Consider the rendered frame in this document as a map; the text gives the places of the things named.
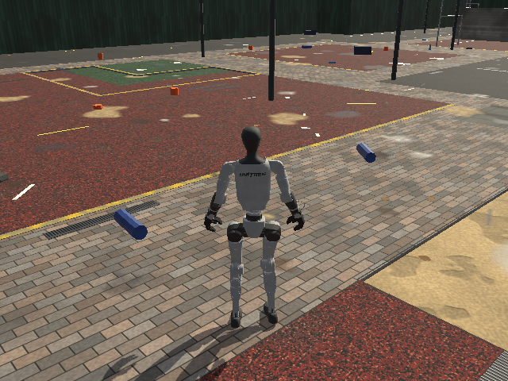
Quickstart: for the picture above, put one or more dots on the robot right hand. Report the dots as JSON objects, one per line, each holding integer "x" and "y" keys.
{"x": 300, "y": 221}

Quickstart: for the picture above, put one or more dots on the robot left hand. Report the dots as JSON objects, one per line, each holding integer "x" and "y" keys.
{"x": 207, "y": 223}

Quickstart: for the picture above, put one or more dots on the robot left upper arm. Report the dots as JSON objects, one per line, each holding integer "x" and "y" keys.
{"x": 223, "y": 181}

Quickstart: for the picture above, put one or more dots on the humanoid robot torso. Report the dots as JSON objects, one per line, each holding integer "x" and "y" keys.
{"x": 253, "y": 184}

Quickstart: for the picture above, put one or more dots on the right robot forearm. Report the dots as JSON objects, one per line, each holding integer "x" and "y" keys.
{"x": 293, "y": 207}

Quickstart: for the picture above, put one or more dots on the left robot forearm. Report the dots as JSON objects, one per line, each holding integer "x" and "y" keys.
{"x": 213, "y": 209}

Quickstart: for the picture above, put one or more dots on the robot right thigh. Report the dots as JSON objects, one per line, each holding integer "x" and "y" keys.
{"x": 270, "y": 240}

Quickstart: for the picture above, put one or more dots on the robot right upper arm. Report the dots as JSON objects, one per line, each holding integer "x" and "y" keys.
{"x": 282, "y": 180}

